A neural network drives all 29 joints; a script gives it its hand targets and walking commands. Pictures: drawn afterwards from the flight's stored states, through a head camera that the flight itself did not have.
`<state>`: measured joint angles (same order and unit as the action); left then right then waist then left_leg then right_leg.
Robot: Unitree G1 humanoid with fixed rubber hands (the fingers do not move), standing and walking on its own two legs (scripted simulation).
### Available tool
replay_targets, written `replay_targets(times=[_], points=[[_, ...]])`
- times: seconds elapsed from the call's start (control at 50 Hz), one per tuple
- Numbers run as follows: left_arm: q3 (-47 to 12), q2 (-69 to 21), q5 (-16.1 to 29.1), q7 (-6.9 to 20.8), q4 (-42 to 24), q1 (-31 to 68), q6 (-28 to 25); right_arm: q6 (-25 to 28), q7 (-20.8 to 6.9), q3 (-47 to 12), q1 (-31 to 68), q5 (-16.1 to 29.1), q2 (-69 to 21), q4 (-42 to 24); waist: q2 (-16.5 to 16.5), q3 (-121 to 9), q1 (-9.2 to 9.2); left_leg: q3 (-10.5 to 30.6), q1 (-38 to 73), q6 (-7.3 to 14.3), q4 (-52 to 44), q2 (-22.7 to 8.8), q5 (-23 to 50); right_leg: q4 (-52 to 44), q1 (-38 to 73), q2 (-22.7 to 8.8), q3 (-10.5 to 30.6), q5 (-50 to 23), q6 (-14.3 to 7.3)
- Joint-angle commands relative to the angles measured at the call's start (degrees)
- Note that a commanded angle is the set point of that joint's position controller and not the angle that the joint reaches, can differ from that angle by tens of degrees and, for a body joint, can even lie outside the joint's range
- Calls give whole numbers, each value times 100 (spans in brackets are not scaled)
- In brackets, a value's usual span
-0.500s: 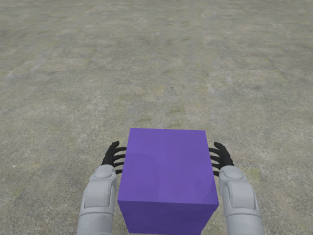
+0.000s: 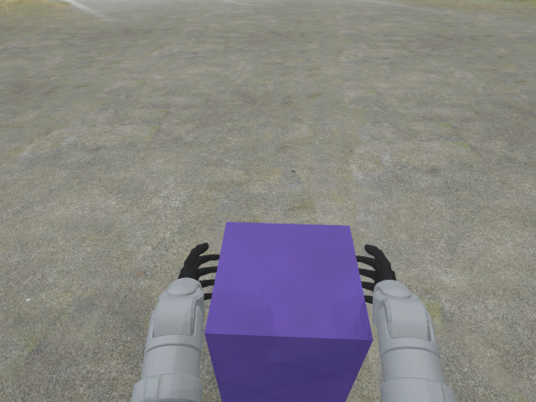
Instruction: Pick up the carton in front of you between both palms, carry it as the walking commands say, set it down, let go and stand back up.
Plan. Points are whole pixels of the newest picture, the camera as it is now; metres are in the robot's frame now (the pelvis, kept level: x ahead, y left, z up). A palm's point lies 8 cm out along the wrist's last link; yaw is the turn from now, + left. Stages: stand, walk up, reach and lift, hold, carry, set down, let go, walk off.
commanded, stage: set down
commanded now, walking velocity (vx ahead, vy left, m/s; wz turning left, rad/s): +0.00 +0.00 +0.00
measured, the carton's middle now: (284, 316) +0.30 +0.00 -0.04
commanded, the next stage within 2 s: none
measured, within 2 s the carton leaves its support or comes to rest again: neither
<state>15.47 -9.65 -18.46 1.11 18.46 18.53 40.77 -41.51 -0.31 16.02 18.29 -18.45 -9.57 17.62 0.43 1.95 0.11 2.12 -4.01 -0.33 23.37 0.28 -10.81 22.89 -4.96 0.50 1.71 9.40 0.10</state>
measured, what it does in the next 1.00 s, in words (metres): lowers itself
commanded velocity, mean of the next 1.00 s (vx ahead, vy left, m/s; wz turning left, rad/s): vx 0.00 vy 0.00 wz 0.00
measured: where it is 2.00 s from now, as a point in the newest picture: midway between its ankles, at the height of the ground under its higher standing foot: outside the picture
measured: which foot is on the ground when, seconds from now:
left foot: down 0.00-1.00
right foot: down 0.00-1.00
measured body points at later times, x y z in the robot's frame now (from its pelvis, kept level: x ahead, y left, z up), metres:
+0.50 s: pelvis -0.01 +0.01 -0.03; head +0.11 +0.00 +0.41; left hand +0.37 +0.14 -0.07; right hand +0.35 -0.16 -0.07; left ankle +0.03 +0.12 -0.74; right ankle +0.05 -0.12 -0.74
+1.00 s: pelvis -0.02 +0.01 -0.15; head +0.21 +0.00 +0.24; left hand +0.43 +0.13 -0.23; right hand +0.40 -0.17 -0.23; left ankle +0.03 +0.13 -0.74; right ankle +0.05 -0.12 -0.74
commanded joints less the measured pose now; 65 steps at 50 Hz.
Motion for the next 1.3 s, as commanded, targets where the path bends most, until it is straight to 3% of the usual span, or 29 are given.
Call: replay_targets(times=[0.0,0.1,0.2,0.26,0.34,0.42,0.52,0.6,0.64,0.72,0.78,0.84,0.98,1.28], points=[[-2920,-5447,1532,1548,42,3157,-242,228,-1623,-3016,3170,1583,-5491,62,-41,-1100,13,147,-310,165,-596,356,-842,-505,253,362,188,880,-80],[-2455,-5350,1314,1612,648,3891,-379,344,-1634,-2491,3829,1332,-5484,719,-68,-902,-47,107,-477,184,-400,369,-1256,-409,4,328,196,1417,-96],[-1391,-5006,719,1499,1625,4452,-712,630,-1449,-1400,4353,721,-5156,1619,-99,-542,-124,88,-798,211,-80,419,-1445,-147,-297,317,208,1608,-105],[-674,-4519,260,1299,1994,4366,-951,871,-1227,-676,4279,264,-4657,1904,-73,-369,-132,104,-1220,235,149,431,-1256,141,-569,348,184,1287,-98],[-146,-3794,-186,1027,2110,3893,-1470,1418,-977,-120,3773,-177,-3882,1878,-50,-659,-197,98,-1816,193,560,489,-412,626,-1120,424,126,294,-33],[-548,-3816,-73,934,1973,3694,-2322,2290,-936,-507,3685,-12,-3874,1627,-70,-1648,-228,126,-2236,103,1116,621,548,1217,-1670,518,73,-690,53],[-1813,-4475,494,845,1727,4054,-3281,3219,-1030,-1638,3974,497,-4510,1469,57,-3613,-282,135,-2678,-15,2037,724,1523,2174,-2343,651,-7,-1535,121],[-2813,-4793,924,749,1267,4369,-3559,3529,-1057,-2543,4218,981,-4734,1061,158,-5640,-354,205,-2761,-67,2838,699,2489,2929,-3032,708,-42,-2178,209],[-3098,-4833,1069,713,1089,4438,-3529,3511,-1046,-2803,4291,1126,-4748,899,164,-6284,-395,176,-2898,-127,3159,722,2633,3219,-3439,739,-85,-2190,256],[-3151,-4884,1133,761,1174,4425,-3254,3235,-1094,-2834,4281,1170,-4847,955,163,-6253,-405,36,-3857,-198,3448,814,1724,3527,-4075,767,-126,-1623,271],[-2832,-4859,1023,871,1517,4621,-3011,2971,-1169,-2573,4495,1095,-4920,1250,148,-5662,-398,-48,-4797,-144,3582,846,693,3677,-4631,757,-152,-798,267],[-2448,-4780,884,958,1871,4884,-2842,2779,-1201,-2249,4757,990,-4940,1522,112,-5354,-409,-88,-5451,-77,3795,859,151,3896,-5119,750,-198,-320,269],[-2077,-4581,859,943,2293,5520,-2845,2756,-1096,-1878,5375,960,-4818,1774,153,-5725,-455,-169,-6369,-74,4545,952,71,4666,-5982,808,-287,-295,314],[-2269,-4194,1331,619,2458,7106,-2795,2713,-789,-1960,6958,1458,-4434,1590,365,-6934,-649,-410,-7448,-147,6154,1097,-268,6228,-7097,900,-584,-34,436]])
